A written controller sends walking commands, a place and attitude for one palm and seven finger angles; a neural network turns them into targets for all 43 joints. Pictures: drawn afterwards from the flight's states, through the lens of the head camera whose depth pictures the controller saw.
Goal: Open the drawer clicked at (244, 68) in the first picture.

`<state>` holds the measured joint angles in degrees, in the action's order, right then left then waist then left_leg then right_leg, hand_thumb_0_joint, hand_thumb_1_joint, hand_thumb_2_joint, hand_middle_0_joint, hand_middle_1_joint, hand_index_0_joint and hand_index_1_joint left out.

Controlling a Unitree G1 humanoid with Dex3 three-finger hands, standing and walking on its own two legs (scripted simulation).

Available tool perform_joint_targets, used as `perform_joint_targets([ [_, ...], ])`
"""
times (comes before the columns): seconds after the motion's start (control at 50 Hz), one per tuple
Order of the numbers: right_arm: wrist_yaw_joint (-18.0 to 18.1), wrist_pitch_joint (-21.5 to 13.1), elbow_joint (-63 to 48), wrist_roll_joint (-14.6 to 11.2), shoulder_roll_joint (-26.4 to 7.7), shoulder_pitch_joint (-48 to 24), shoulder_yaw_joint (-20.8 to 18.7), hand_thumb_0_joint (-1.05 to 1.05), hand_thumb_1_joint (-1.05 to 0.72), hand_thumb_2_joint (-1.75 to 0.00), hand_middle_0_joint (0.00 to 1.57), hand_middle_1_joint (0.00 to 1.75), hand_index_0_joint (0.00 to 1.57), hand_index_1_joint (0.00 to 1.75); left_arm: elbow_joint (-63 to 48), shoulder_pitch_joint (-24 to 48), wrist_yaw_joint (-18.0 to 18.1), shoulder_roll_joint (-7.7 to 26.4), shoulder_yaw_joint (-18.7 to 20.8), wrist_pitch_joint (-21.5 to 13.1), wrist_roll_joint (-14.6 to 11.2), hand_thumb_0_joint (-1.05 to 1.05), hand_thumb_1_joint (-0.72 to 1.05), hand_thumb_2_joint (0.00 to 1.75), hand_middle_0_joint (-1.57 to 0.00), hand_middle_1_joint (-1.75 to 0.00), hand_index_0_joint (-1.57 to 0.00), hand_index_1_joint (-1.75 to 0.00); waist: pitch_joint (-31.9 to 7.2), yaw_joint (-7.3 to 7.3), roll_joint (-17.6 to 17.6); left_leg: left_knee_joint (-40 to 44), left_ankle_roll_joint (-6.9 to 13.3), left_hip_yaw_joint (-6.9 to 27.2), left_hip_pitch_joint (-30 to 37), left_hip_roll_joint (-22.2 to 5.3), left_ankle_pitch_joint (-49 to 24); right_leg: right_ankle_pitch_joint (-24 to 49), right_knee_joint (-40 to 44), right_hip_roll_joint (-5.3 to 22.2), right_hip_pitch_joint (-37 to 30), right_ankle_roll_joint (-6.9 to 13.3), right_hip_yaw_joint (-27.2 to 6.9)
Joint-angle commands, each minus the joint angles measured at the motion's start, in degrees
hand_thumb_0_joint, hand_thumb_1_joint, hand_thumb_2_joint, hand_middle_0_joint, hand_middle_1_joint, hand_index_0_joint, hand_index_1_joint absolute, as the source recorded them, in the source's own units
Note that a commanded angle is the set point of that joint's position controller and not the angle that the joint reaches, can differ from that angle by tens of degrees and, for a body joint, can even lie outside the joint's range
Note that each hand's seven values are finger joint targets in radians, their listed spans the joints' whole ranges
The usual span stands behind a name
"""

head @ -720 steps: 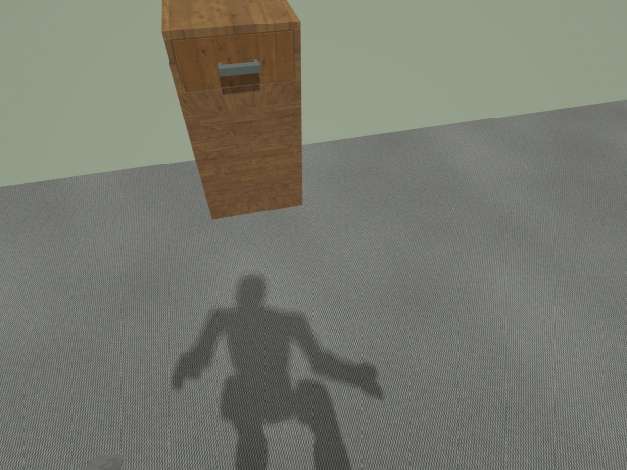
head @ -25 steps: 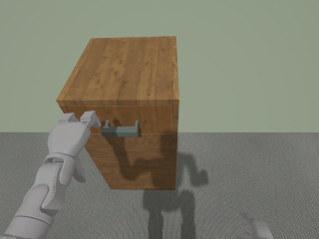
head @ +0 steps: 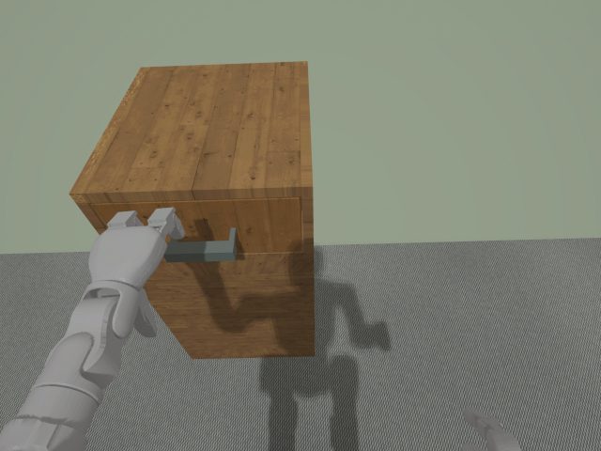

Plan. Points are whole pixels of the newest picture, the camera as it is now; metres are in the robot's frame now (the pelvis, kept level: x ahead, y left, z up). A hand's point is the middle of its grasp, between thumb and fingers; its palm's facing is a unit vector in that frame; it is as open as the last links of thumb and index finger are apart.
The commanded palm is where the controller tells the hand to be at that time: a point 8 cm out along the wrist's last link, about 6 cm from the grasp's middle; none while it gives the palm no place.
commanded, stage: move the hooked fingers above the handle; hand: left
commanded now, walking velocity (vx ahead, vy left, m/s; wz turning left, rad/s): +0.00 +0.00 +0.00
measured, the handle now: (202, 242) +0.47 +0.23 -0.07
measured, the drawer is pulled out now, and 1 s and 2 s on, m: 0.00 0.00 0.00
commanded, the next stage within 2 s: lower the fingers behind the handle in 1.86 s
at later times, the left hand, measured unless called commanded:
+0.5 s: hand (169, 263) +0.37 +0.24 +0.02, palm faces -0.04 -0.07 -1.00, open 13.8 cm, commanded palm +0.35 +0.24 +0.07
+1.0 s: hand (190, 247) +0.42 +0.23 -0.01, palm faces -0.04 -0.05 -1.00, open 13.8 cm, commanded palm +0.40 +0.23 +0.05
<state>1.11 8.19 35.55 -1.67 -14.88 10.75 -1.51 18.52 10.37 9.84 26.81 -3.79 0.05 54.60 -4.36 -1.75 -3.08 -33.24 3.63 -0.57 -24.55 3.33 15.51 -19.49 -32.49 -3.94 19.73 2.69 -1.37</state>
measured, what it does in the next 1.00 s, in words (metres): stands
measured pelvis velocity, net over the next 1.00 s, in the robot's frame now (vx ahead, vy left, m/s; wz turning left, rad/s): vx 0.00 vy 0.00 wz -0.02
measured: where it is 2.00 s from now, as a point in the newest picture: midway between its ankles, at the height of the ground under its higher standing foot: outside the picture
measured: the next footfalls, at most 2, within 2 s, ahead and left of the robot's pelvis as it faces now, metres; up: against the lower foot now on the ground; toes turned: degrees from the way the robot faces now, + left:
none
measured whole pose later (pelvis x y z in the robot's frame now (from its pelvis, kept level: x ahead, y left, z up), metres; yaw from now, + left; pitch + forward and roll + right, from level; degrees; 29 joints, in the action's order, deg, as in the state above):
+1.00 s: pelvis +0.00 +0.00 -0.02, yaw -1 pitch +15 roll -1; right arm 0.6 9.8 37.9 -0.7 -14.6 17.7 -2.8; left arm 49.5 30.7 20.1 24.3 -2.4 -2.2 60.9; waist -8.7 3.4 -2.6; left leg -42.8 3.8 -1.5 -38.7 2.2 19.4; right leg -22.7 -41.3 -5.1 33.8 2.6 -1.6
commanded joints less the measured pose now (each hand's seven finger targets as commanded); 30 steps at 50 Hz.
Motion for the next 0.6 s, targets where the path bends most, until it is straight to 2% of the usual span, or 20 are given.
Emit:
perform_joint_targets([
  [0.0, 0.5, -1.8, -7.6, -0.2, -7.1, -3.7, -2.5, 0.0, -0.9, -0.9, 0.2, 0.3, 0.2, 0.3, -7.6, 18.5, 3.3, 13.8, 8.6, -0.5, 0.6, 0.0, -0.5, 0.3, -0.3, -1.2, -0.3, -1.2, -14.5, 0.25, 2.4, 0.9, -0.1, 1.5, 9.8, -1.4, -16.7, 18.0, 2.8, 1.3, -0.5, 0.1, -1.1],
  [0.02, 0.5, -1.9, -7.7, -0.2, -6.8, -3.5, -2.8, 0.0, -0.9, -0.9, 0.2, 0.3, 0.2, 0.3, -8.2, 19.4, 3.6, 11.8, 6.7, -0.6, 0.5, 0.0, -0.5, 0.3, -0.3, -1.2, -0.3, -1.2, -15.3, 0.81, 1.6, 0.4, 0.0, 1.1, 10.5, -1.4, -17.5, 19.0, 2.4, 1.4, -0.6, 0.1, -1.1],
  [0.04, 0.5, -1.9, -7.7, -0.2, -6.8, -3.3, -2.9, 0.0, -0.9, -0.9, 0.2, 0.3, 0.2, 0.3, -8.3, 19.8, 3.8, 11.8, 6.7, -0.7, 0.7, 0.0, -0.5, 0.3, -0.3, -1.2, -0.3, -1.2, -17.0, 0.67, 1.8, 0.1, 0.0, 1.1, 10.7, -1.3, -18.0, 19.8, 2.3, 1.5, -0.8, 0.0, -1.3],
  [0.08, 0.6, -1.6, -7.2, -0.1, -7.1, -2.6, -3.1, 0.0, -0.9, -0.9, 0.2, 0.3, 0.2, 0.3, -7.0, 20.6, 4.4, 13.5, 8.2, -0.8, 1.0, 0.0, -0.5, 0.3, -0.3, -1.2, -0.3, -1.2, -17.5, 0.65, 1.2, -0.2, -0.2, 1.3, 10.4, -1.3, -19.0, 20.1, 1.6, 1.3, -1.1, 0.3, -1.3],
  [0.12, 0.7, -1.7, -7.1, -0.2, -6.9, -2.1, -3.4, 0.0, -0.9, -0.9, 0.2, 0.3, 0.2, 0.3, -6.0, 21.5, 4.6, 11.7, 6.7, -0.9, 0.8, 0.0, -0.5, 0.3, -0.3, -1.2, -0.3, -1.2, -17.2, 1.45, 1.6, -0.9, 0.1, 0.7, 10.3, -1.4, -18.6, 21.1, 1.7, 1.4, -0.4, 0.0, -1.4],
  [0.14, 0.6, -1.6, -6.9, -0.2, -7.0, -2.0, -3.3, 0.0, -0.9, -0.9, 0.2, 0.3, 0.2, 0.3, -4.4, 21.0, 4.7, 13.3, 8.2, -0.9, 1.2, 0.0, -0.5, 0.3, -0.3, -1.2, -0.3, -1.2, -17.6, 0.99, 2.2, -1.0, 0.1, 0.7, 9.4, -1.3, -18.4, 21.6, 1.5, 1.4, -0.7, -0.1, -1.5],
  [0.16, 0.7, -1.5, -6.9, -0.1, -7.1, -1.7, -3.3, 0.0, -0.9, -0.9, 0.2, 0.3, 0.2, 0.3, -3.8, 21.0, 4.8, 13.4, 8.2, -0.9, 1.2, 0.0, -0.5, 0.3, -0.3, -1.2, -0.3, -1.2, -18.2, 1.09, 2.7, -1.4, 0.1, 0.5, 8.8, -1.2, -19.0, 23.4, 1.2, 1.5, -1.5, -0.1, -1.8],
  [0.18, 0.7, -1.3, -6.7, -0.1, -7.4, -1.5, -3.4, 0.0, -0.9, -0.9, 0.2, 0.3, 0.2, 0.3, -3.2, 20.0, 4.9, 15.3, 10.2, -1.0, 1.2, 0.0, -0.5, 0.3, -0.3, -1.2, -0.3, -1.2, -18.6, 0.55, 2.3, -1.3, 0.0, 0.7, 8.2, -1.1, -19.7, 24.2, 0.8, 1.4, -2.5, 0.1, -2.1],
  [0.2, 0.5, -1.3, -7.0, 0.0, -7.1, -1.7, -3.3, 0.0, -0.9, -0.9, 0.2, 0.3, 0.2, 0.3, -3.6, 19.6, 4.9, 13.6, 8.6, -1.0, 1.4, 0.0, -0.5, 0.3, -0.3, -1.2, -0.3, -1.2, -19.8, 0.57, 1.5, -1.8, 0.1, 0.4, 8.7, -1.0, -20.7, 26.1, 0.6, 1.5, -2.6, -0.1, -2.1],
  [0.22, 0.5, -1.3, -7.1, -0.2, -7.0, -1.2, -3.5, 0.0, -0.9, -0.9, 0.2, 0.3, 0.2, 0.3, -3.2, 19.5, 4.9, 12.1, 7.5, -1.0, 0.9, 0.0, -0.5, 0.3, -0.3, -1.2, -0.3, -1.2, -18.5, 1.15, 1.7, -1.9, 0.1, 0.2, 8.3, -1.1, -20.7, 26.6, 0.5, 1.5, -2.3, -0.1, -1.9],
  [0.26, 0.3, -1.1, -6.9, -0.1, -7.2, -1.1, -3.6, 0.0, -0.9, -0.9, 0.2, 0.3, 0.2, 0.3, -2.5, 19.5, 5.1, 13.6, 8.8, -1.1, 1.6, 0.0, -0.5, 0.3, -0.3, -1.2, -0.3, -1.2, -19.3, 0.91, 2.2, -2.3, 0.1, 0.4, 8.0, -1.1, -21.8, 27.5, 0.1, 1.4, -2.0, -0.1, -2.1],
  [0.3, 0.2, -1.1, -6.9, 0.0, -7.2, -0.7, -3.8, 0.0, -0.9, -0.9, 0.2, 0.3, 0.2, 0.3, -2.4, 18.9, 5.1, 12.6, 8.2, -1.3, 1.5, 0.0, -0.5, 0.3, -0.3, -1.2, -0.3, -1.2, -19.5, 1.0, 1.1, -2.6, 0.1, 0.3, 8.6, -1.2, -22.5, 27.8, 0.0, 1.4, -1.6, -0.1, -1.9],
  [0.32, 0.2, -1.0, -6.9, -0.1, -7.2, -0.6, -3.7, 0.0, -0.9, -0.9, 0.2, 0.3, 0.2, 0.3, -2.0, 18.9, 5.2, 12.9, 8.5, -1.4, 1.6, 0.0, -0.5, 0.3, -0.3, -1.2, -0.3, -1.2, -19.2, 1.08, 1.8, -2.7, 0.1, 0.4, 8.2, -1.3, -22.3, 27.6, -0.1, 1.3, -1.3, -0.1, -1.8],
  [0.34, 0.2, -0.9, -6.9, -0.1, -7.1, -0.6, -3.8, 0.0, -0.9, -0.9, 0.2, 0.3, 0.2, 0.3, -1.7, 19.8, 5.2, 11.2, 7.0, -1.4, 1.5, 0.0, -0.5, 0.3, -0.3, -1.2, -0.3, -1.2, -18.0, 1.82, 2.1, -2.8, 0.1, 0.3, 8.0, -1.3, -21.8, 27.1, -0.1, 1.3, -0.3, -0.2, -1.6],
  [0.38, 0.2, -0.8, -6.2, -0.1, -7.3, -0.2, -3.8, 0.0, -0.9, -0.9, 0.2, 0.3, 0.2, 0.3, -0.8, 23.3, 5.7, 11.4, 6.8, -1.8, 1.8, 0.0, -0.5, 0.3, -0.3, -1.2, -0.3, -1.2, -17.9, 2.5, 2.0, -3.0, 0.1, 0.4, 7.7, -1.4, -20.6, 24.7, -0.2, 1.4, 1.2, -0.2, -1.5],
  [0.4, 0.4, -1.0, -6.4, 0.0, -7.3, 0.5, -4.1, 0.0, -0.9, -0.9, 0.2, 0.3, 0.2, 0.3, -0.6, 22.5, 5.9, 11.1, 6.7, -1.9, 1.7, 0.0, -0.5, 0.3, -0.3, -1.2, -0.3, -1.2, -18.1, 2.19, 0.7, -3.3, 0.2, 0.2, 8.1, -1.4, -20.5, 24.7, -0.3, 1.2, 1.3, 0.0, -1.5],
  [0.44, 0.3, -0.9, -5.9, 0.1, -7.3, 0.8, -4.0, 0.0, -0.9, -0.9, 0.2, 0.3, 0.2, 0.3, 0.3, 25.2, 6.7, 12.2, 7.4, -2.4, 2.7, 0.0, -0.5, 0.3, -0.3, -1.2, -0.3, -1.2, -19.4, 2.52, 1.5, -3.9, 0.1, 0.6, 7.9, -1.4, -20.7, 24.4, -0.9, 1.1, 2.2, -0.1, -1.5],
  [0.48, 0.3, -0.8, -5.6, 0.3, -7.2, 1.1, -4.2, 0.0, -0.9, -0.9, 0.2, 0.3, 0.2, 0.3, 0.0, 27.0, 7.7, 11.5, 6.8, -2.9, 2.8, 0.0, -0.5, 0.3, -0.3, -1.2, -0.3, -1.2, -20.1, 2.63, -0.2, -4.1, -0.2, 0.9, 8.4, -1.4, -21.2, 22.9, -1.6, 1.1, 3.0, 0.2, -1.3],
  [0.52, 0.3, -0.9, -5.2, 0.2, -7.1, 1.9, -4.3, 0.0, -0.9, -0.9, 0.2, 0.3, 0.2, 0.3, 2.7, 29.2, 8.6, 9.4, 5.0, -2.6, 3.1, 0.0, -0.5, 0.3, -0.3, -1.2, -0.3, -1.2, -19.0, 3.64, 0.5, -4.6, 0.0, 0.9, 8.1, -1.7, -19.8, 21.1, -1.6, 0.9, 5.2, 0.1, -0.7],
  [0.58, 0.4, -0.6, -4.4, 0.2, -7.6, 2.6, -4.0, 0.0, -0.9, -0.9, 0.2, 0.3, 0.2, 0.3, 8.7, 32.5, 9.6, 12.0, 6.9, -1.7, 4.0, 0.0, -0.5, 0.3, -0.3, -1.2, -0.3, -1.2, -18.8, 3.69, 2.4, -4.5, -0.1, 1.0, 5.0, -1.4, -16.4, 18.1, -1.8, 0.9, 6.0, 0.1, -0.6],
])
